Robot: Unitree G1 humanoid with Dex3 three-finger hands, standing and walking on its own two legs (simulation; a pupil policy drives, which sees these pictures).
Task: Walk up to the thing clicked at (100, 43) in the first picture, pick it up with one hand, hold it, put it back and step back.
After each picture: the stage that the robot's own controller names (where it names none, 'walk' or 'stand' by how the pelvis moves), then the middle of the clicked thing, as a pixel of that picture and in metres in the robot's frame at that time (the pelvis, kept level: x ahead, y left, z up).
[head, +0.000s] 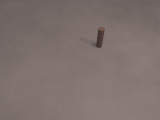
stand; (100, 37) +1.42 -0.23 -0.66
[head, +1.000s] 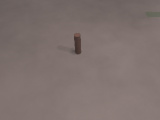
walk; (77, 44) +1.31 +0.11 -0.63
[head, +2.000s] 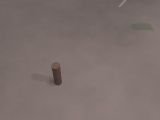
walk; (57, 74) +0.84 +0.24 -0.64
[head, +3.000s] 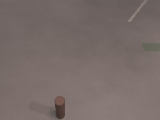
walk; (60, 108) +0.54 +0.13 -0.63
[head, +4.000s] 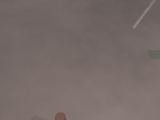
stand; out of the picture +0.45 +0.14 -0.65
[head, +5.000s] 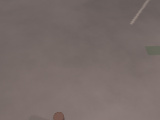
stand; out of the picture +0.43 +0.15 -0.65
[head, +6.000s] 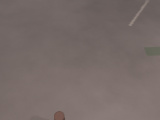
stand; out of the picture +0.46 +0.15 -0.66
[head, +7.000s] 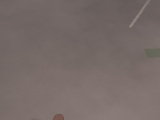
stand; out of the picture +0.44 +0.15 -0.66
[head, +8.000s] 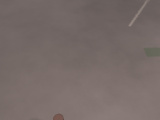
stand; out of the picture +0.44 +0.15 -0.66
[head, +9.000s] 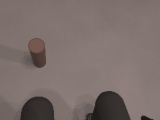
go down; (38, 55) +0.52 +0.15 -0.36
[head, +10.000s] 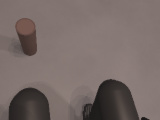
approach; (28, 39) +0.55 +0.16 -0.28
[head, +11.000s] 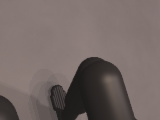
close in; out of the picture +0.53 +0.22 -0.18
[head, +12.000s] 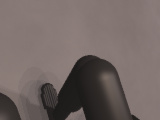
close; out of the picture +0.53 +0.24 -0.18
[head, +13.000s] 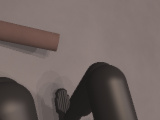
lift; (24, 35) +0.49 +0.07 -0.25
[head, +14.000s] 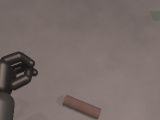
lift; (81, 106) +0.42 -0.04 -0.59
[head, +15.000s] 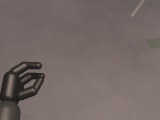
hold; out of the picture +0.37 -0.03 -0.70
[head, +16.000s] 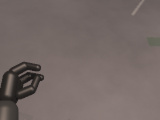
hold; out of the picture +0.37 -0.02 -0.70
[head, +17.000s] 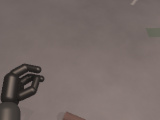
crouch; out of the picture +0.38 -0.02 -0.68
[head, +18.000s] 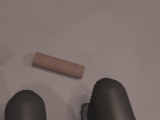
crouch; (58, 65) +0.45 -0.01 -0.37
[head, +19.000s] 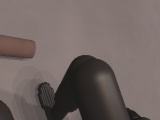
lower; out of the picture +0.45 +0.06 -0.27
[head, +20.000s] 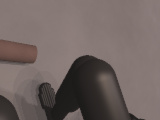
lower; out of the picture +0.43 +0.07 -0.27
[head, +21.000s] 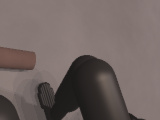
lower; out of the picture +0.40 +0.07 -0.28
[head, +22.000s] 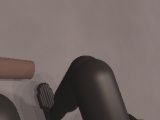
lower; out of the picture +0.37 +0.08 -0.28
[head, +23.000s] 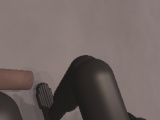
loosen; out of the picture +0.34 +0.09 -0.28
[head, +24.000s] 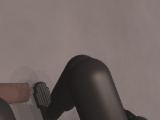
withdraw; out of the picture +0.29 +0.09 -0.28
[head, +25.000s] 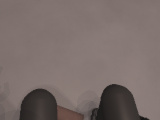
walk; (57, 113) +0.24 +0.07 -0.39
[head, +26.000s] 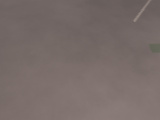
stand; out of the picture +0.15 +0.05 -0.68
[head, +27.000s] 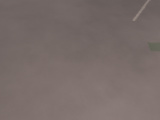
stand; out of the picture +0.18 +0.06 -0.69
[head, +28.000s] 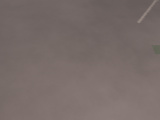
stand; out of the picture +0.18 +0.05 -0.71
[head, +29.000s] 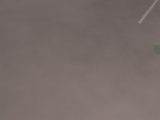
walk; out of the picture +0.19 +0.06 -0.74
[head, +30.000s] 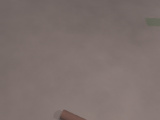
walk; out of the picture +0.37 -0.02 -0.72
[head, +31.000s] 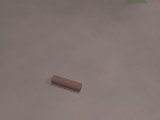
walk; (66, 83) +0.68 +0.12 -0.71
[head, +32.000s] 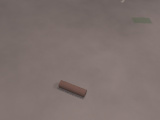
stand; (72, 88) +0.78 +0.06 -0.73
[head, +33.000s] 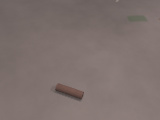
stand; (69, 91) +0.77 +0.09 -0.75
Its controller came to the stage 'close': yes
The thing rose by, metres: 0.00
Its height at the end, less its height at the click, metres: -0.09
